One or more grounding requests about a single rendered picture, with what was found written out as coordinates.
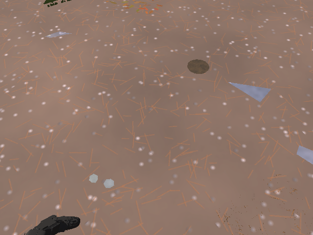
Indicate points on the left robot hand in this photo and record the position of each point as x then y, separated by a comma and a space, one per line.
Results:
54, 224

